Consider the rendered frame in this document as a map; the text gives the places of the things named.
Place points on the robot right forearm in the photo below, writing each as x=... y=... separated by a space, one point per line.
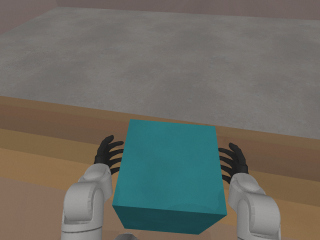
x=258 y=215

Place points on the robot left forearm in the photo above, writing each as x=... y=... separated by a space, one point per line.
x=83 y=205

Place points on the robot right hand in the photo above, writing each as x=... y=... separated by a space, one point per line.
x=238 y=162

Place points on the robot left hand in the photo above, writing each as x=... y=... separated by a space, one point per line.
x=103 y=155

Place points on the carton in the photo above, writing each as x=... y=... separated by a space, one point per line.
x=170 y=178

